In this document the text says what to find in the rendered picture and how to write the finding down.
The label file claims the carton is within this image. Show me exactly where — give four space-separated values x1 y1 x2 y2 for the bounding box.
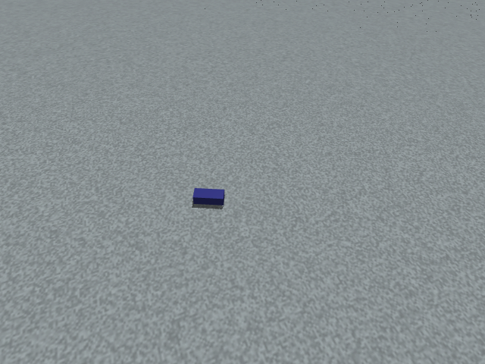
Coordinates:
193 188 224 206

